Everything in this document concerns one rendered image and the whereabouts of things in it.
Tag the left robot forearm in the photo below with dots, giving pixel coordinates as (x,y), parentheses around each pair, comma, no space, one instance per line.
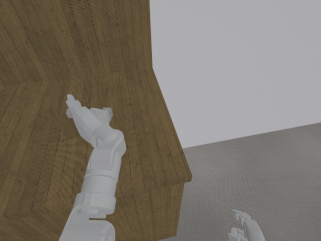
(96,198)

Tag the tap lever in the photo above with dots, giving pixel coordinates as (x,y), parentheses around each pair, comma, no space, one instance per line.
(69,115)

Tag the left robot hand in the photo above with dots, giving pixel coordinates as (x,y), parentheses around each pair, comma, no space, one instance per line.
(86,120)

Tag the right robot hand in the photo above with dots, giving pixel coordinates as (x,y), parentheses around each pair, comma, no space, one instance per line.
(251,229)

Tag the left robot upper arm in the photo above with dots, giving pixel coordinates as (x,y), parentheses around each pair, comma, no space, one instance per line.
(88,230)

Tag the counter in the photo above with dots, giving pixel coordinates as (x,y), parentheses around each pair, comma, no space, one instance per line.
(100,52)

